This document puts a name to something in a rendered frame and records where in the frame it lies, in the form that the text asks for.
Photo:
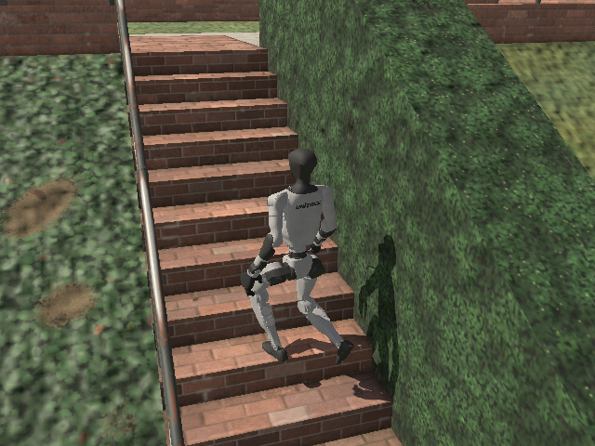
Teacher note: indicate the left robot thigh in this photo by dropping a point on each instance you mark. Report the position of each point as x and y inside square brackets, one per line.
[273, 274]

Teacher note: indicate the robot left upper arm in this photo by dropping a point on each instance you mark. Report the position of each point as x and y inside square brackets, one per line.
[276, 203]

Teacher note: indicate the right robot hand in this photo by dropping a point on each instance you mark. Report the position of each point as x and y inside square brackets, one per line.
[314, 249]

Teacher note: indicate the robot left forearm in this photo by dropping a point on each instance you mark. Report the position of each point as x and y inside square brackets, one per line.
[260, 262]

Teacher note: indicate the left robot hand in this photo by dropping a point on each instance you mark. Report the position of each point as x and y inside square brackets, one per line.
[248, 282]

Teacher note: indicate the robot right foot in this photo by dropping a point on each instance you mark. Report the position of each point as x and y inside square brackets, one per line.
[344, 350]

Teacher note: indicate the robot right forearm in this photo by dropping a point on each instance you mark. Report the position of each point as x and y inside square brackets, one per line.
[322, 236]

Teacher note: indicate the robot right upper arm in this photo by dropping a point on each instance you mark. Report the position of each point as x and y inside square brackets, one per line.
[329, 223]

